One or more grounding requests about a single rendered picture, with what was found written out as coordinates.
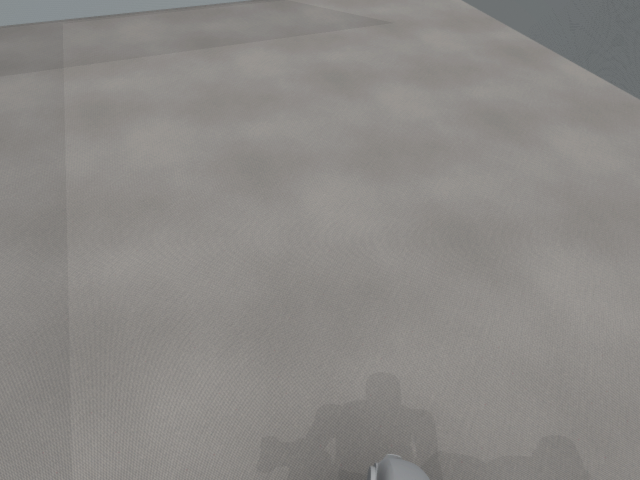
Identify robot right thigh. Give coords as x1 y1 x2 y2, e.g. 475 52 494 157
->
367 458 430 480

